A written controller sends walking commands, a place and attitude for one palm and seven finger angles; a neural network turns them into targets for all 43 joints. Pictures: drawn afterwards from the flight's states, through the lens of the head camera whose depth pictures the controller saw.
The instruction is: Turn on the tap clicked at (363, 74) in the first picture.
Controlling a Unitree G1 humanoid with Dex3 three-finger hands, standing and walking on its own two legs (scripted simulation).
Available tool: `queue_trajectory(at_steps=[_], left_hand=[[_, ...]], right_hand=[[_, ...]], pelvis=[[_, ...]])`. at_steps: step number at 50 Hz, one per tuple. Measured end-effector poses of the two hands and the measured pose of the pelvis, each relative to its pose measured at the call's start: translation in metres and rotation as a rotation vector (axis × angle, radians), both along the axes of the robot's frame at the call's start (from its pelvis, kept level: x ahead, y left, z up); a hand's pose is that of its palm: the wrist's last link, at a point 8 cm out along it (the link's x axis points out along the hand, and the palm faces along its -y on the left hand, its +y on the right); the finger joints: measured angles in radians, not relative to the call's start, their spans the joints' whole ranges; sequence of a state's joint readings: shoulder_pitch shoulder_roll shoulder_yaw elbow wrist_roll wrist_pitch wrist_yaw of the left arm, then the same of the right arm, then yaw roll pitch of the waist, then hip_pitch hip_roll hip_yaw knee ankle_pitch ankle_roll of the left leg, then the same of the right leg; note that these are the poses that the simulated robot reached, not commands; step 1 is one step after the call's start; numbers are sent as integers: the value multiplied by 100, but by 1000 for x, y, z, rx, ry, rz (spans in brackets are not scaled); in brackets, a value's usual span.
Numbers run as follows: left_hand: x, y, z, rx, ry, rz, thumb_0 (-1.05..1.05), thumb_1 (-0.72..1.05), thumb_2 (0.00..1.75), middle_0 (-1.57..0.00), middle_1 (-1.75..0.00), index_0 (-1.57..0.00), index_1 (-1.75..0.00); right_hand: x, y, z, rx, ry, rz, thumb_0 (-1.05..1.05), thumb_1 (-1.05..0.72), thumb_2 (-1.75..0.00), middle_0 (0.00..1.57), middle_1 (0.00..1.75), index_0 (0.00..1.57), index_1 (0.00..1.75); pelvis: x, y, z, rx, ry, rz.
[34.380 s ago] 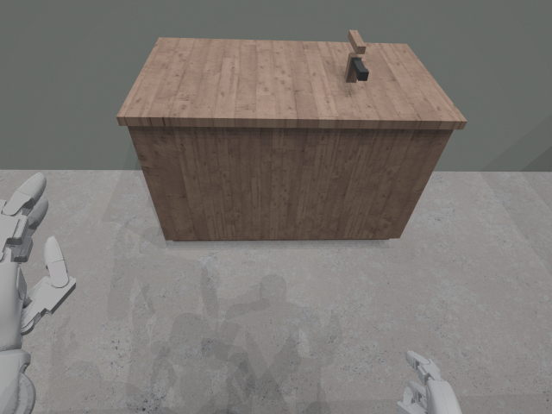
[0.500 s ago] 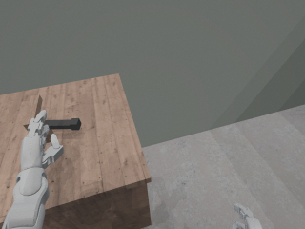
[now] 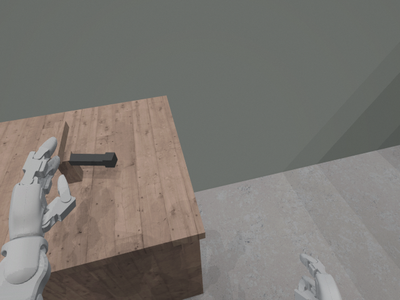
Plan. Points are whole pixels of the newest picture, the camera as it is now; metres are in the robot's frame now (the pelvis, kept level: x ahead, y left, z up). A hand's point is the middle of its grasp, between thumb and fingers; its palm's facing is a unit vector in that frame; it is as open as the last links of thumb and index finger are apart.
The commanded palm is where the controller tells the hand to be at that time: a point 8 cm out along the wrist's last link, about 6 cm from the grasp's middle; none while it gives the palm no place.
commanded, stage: draw the hand back beside the body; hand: left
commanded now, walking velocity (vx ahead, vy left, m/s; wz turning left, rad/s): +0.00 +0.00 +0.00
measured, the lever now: (110, 159) +0.42 +0.29 +0.02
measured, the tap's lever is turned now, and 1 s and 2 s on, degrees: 73 73 73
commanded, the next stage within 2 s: step back with the hand held close in 0.58 s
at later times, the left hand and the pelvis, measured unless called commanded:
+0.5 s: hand (59, 206) +0.21 +0.25 +0.15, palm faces +0.42 -0.83 -0.37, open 7.4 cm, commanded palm +0.17 +0.28 +0.17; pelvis +0.01 +0.00 +0.00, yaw +1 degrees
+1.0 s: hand (52, 224) +0.19 +0.25 +0.14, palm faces +0.30 -0.84 -0.45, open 7.4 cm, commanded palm +0.14 +0.30 +0.18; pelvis -0.03 +0.02 +0.00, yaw -1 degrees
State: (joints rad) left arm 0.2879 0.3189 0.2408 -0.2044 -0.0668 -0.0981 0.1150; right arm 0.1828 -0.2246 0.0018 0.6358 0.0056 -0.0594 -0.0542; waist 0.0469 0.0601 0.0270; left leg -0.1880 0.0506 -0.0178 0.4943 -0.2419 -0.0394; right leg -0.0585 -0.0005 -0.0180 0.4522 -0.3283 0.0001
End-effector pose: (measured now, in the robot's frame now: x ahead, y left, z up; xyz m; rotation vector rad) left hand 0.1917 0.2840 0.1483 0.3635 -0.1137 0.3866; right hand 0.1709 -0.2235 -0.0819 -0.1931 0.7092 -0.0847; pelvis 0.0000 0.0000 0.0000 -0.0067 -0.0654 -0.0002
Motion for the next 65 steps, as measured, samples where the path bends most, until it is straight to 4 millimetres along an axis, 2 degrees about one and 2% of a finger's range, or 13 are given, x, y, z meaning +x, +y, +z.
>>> queue_trajectory(at_steps=[12, 18, 22, 30, 36, 41, 45, 49, 51, 60, 65], left_hand=[[-15, -7, 15, 40, -40, -10, 2, 89, 90, -20, -29, -20, -29], [-24, -6, 26, 86, -54, -6, 2, 89, 90, -21, -30, -21, -30], [-26, -3, 26, 87, -51, 11, 1, 89, 90, -21, -30, -21, -30], [-22, -1, 14, 47, -23, 25, 1, 89, 90, -21, -30, -21, -30], [-23, -4, 24, 74, -53, -1, 2, 89, 90, -21, -30, -21, -30], [-19, 11, 48, 166, -125, 1, 2, 88, 90, -21, -30, -21, -30], [-22, 15, 37, 163, -57, -21, 1, 89, 90, -21, -30, -21, -30], [-36, 11, 13, 121, 52, -69, 1, 89, 90, -21, -30, -20, -30], [-45, 11, 9, 115, 70, -87, 1, 89, 90, -21, -30, -21, -30], [-92, 29, 39, 223, -76, -44, 2, 88, 90, -21, -30, -21, -30], [-116, 31, 34, 208, -75, -8, 1, 89, 90, -21, -30, -21, -30]], right_hand=[[16, 4, 3, -5, -27, 20, 1, -91, -90, 20, 30, 20, 30], [23, 7, 3, 8, -49, 26, 1, -91, -90, 20, 30, 20, 30], [24, 9, 1, 8, -38, 31, 1, -91, -90, 20, 30, 20, 30], [20, 8, 0, -6, -19, 29, 1, -91, -90, 20, 30, 20, 30], [17, 8, 0, -6, -29, 22, 1, -91, -90, 20, 30, 20, 30], [11, 11, -3, -8, 0, 15, 1, -91, -90, 20, 30, 20, 30], [-1, 12, -5, 2, 22, -23, 1, -91, -90, 20, 30, 20, 30], [-18, 13, -5, -7, 39, -56, 1, -91, -90, 20, 30, 20, 30], [-27, 14, -5, -21, 49, -60, 1, -91, -90, 20, 30, 20, 30], [-57, 25, -3, -44, 14, -24, 1, -91, -90, 20, 30, 20, 30], [-71, 31, -5, -22, -19, -12, 1, -91, -90, 20, 30, 20, 30]], pelvis=[[8, 1, -1, 3, 8, 6], [12, 2, -2, 1, 12, 6], [12, 2, -3, 1, 15, 9], [11, 3, -3, 0, 16, 11], [11, 5, -3, -2, 13, 10], [1, 8, -4, -17, 32, 13], [-9, 15, -3, -17, 55, -1], [-22, 22, -4, -17, 69, -12], [-29, 24, -4, -19, 71, -11], [-67, 28, -9, -39, 66, 9], [-83, 28, -11, -37, 62, 11]])
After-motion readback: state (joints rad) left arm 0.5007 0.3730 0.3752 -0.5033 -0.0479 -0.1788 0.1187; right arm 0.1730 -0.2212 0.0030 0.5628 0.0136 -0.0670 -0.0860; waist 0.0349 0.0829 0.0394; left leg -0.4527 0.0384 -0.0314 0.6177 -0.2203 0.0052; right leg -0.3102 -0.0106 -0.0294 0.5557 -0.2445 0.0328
